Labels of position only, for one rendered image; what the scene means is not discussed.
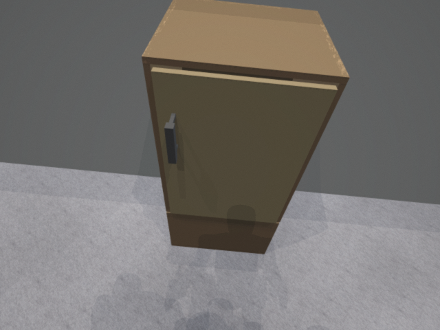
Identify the cupboard door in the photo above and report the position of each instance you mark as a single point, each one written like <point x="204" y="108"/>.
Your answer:
<point x="242" y="141"/>

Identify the handle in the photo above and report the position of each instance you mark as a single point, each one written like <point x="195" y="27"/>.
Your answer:
<point x="170" y="136"/>

